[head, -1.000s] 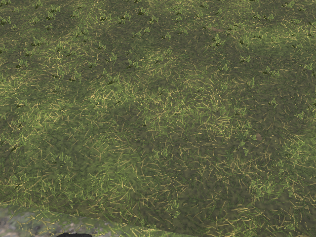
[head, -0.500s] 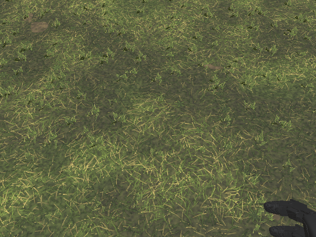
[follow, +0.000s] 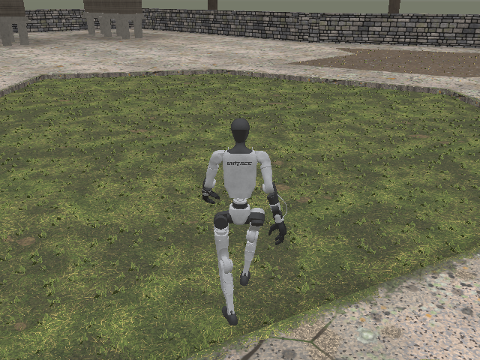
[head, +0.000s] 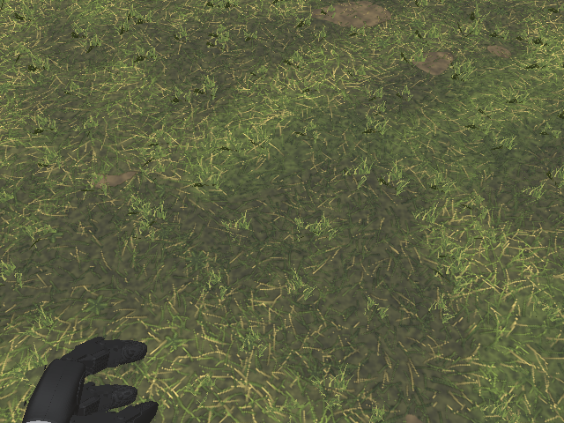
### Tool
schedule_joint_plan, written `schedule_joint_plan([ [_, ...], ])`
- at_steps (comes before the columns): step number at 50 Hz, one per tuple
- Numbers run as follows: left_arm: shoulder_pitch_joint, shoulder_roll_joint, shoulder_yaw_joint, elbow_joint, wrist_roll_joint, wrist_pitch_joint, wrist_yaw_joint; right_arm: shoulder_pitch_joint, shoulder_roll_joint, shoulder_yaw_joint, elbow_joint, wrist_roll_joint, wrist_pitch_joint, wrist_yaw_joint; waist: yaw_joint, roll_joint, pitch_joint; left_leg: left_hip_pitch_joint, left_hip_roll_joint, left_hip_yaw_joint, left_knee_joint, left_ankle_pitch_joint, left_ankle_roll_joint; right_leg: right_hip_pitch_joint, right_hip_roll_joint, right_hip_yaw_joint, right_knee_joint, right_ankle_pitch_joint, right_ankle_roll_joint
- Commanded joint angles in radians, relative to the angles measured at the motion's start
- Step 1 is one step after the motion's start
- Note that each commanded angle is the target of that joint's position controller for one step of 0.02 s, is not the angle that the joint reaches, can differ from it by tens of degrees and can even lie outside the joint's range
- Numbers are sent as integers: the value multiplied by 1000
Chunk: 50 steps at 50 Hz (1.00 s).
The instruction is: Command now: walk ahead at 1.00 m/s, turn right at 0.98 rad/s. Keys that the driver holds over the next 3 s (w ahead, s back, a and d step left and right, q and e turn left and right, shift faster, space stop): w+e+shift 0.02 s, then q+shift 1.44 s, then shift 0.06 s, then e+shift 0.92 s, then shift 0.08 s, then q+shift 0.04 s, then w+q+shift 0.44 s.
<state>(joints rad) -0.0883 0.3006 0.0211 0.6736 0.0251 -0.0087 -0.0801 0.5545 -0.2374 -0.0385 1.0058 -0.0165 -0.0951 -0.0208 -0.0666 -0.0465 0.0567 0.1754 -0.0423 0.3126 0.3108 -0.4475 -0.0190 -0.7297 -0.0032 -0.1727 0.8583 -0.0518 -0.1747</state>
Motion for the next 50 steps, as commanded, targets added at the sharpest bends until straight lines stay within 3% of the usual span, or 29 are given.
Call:
schedule_joint_plan([
  [1,243,77,16,18,12,7,1,-133,-221,-33,-120,-4,-3,-36,237,140,-78,-256,283,-57,286,1597,-52,499,111,-49,-71,-35,-49],
  [2,456,114,37,92,29,4,11,-191,-229,-30,-139,-4,2,-35,324,119,-140,-389,300,-98,539,1501,-39,748,98,54,-143,-27,-93],
  [3,581,134,59,156,16,-7,32,-232,-217,-33,-140,2,11,-20,371,8,-164,-560,177,-75,968,771,-21,957,26,176,-322,117,-161],
  [4,490,194,68,150,7,-15,55,-189,-122,-9,-193,-11,7,-4,222,-155,-181,-787,63,-111,1288,-126,17,1067,-143,351,-209,531,-141],
  [5,480,219,67,103,15,-22,62,-31,-97,5,-234,26,6,-3,134,-79,-390,-874,106,-313,1372,-140,35,1203,-377,631,-230,836,-288],
  [6,476,169,65,98,9,-23,75,-103,-141,0,-226,28,12,-11,174,43,-305,-926,95,-312,1340,-34,26,1064,-377,641,-390,693,-290],
  [7,401,129,51,101,2,-31,86,-108,-137,2,-224,20,21,-9,105,81,-123,-917,114,-314,1235,8,24,852,-347,562,-485,553,-243],
  [8,260,80,40,58,-43,-66,61,-150,-169,-28,-218,88,1,-14,83,144,-115,-868,144,-384,1218,-4,13,711,-319,541,-540,372,-229],
  [9,202,60,29,58,-42,-88,50,-130,-178,-35,-192,98,12,-18,37,159,-73,-813,157,-413,1157,38,7,597,-298,450,-563,398,-184],
  [11,162,46,29,82,-27,-107,45,-91,-121,-36,-165,80,40,-14,-13,100,-23,-712,180,-426,975,98,-12,433,-233,294,-603,455,-94],
  [13,155,48,29,98,-2,-114,65,-171,-95,-36,-194,53,32,-9,0,53,3,-694,143,-368,814,242,-20,377,-146,146,-620,587,-21],
  [15,150,56,31,102,-9,-103,103,-250,-60,-25,-228,40,18,11,23,21,-21,-683,122,-296,607,438,-17,418,-84,35,-596,590,42],
  [17,218,76,35,116,-24,-84,136,-335,-34,-15,-259,39,14,32,82,17,-61,-708,87,-240,426,594,-14,548,-83,0,-547,583,78],
  [20,235,96,42,110,-32,-44,159,-334,-64,-26,-295,34,25,68,82,-37,-119,-685,37,-184,336,554,10,679,-137,-12,-416,681,93],
  [22,176,110,51,75,-36,-19,165,-224,-118,-48,-293,26,34,81,11,-77,-165,-584,-2,-171,345,414,66,678,-179,-7,-258,829,98],
  [23,129,107,52,54,-41,-14,161,-112,-166,-68,-276,24,37,76,-57,-63,-202,-465,-11,-197,288,411,110,636,-174,-2,-109,790,106],
  [24,98,90,45,40,-43,-17,147,2,-211,-88,-256,19,38,62,-136,25,-224,-295,4,-269,158,567,156,534,-110,3,144,505,136],
  [25,167,-45,14,23,9,-23,113,-63,-267,-88,-263,14,35,49,-3,324,-177,-175,157,-525,227,1117,218,276,67,29,439,-534,181],
  [26,343,-24,12,8,-9,-36,91,-158,-319,-89,-347,-47,19,48,88,368,-406,18,364,-1076,130,1031,477,66,192,271,731,-645,223],
  [27,321,96,32,19,-24,-48,77,-256,-297,-97,-413,-28,28,51,45,189,-437,-4,371,-1072,47,729,464,34,123,366,727,-545,196],
  [28,225,125,43,-8,-30,-47,78,-319,-237,-82,-439,7,39,45,51,64,-295,-138,315,-972,17,534,403,3,94,349,649,-455,186],
  [29,183,101,42,-9,-15,-36,89,-347,-204,-72,-446,35,52,37,74,-43,-214,-258,260,-900,-9,398,342,12,58,336,562,-402,190],
  [30,172,94,43,-20,-9,-24,98,-358,-194,-69,-457,41,61,27,86,-33,-182,-343,220,-857,-20,355,314,45,45,339,470,-370,193],
  [33,174,48,41,-16,-15,-8,105,-350,-192,-74,-481,28,87,5,90,53,-152,-423,119,-755,-10,422,248,125,54,311,223,-324,218],
  [35,157,37,41,-17,-22,-6,115,-320,-222,-87,-485,30,104,-14,73,91,-192,-386,114,-766,10,465,229,129,72,318,132,-295,242],
  [38,132,52,49,-16,-30,-3,126,-338,-230,-93,-506,36,129,-32,58,146,-202,-368,97,-795,23,346,186,122,76,343,44,-232,256],
  [42,96,65,60,-20,-32,-19,125,-353,-225,-95,-524,32,147,-32,35,204,-178,-361,76,-850,35,257,173,147,82,360,-54,-203,252],
  [46,86,84,72,-22,-34,-49,107,-370,-233,-99,-543,31,152,-26,21,228,-174,-331,77,-925,83,350,183,225,94,370,-190,-221,235],
  [50,183,122,97,10,-39,-62,91,-422,-230,-95,-565,47,154,-16,73,204,-169,-407,16,-964,165,309,138,479,59,344,-502,-73,205],
])
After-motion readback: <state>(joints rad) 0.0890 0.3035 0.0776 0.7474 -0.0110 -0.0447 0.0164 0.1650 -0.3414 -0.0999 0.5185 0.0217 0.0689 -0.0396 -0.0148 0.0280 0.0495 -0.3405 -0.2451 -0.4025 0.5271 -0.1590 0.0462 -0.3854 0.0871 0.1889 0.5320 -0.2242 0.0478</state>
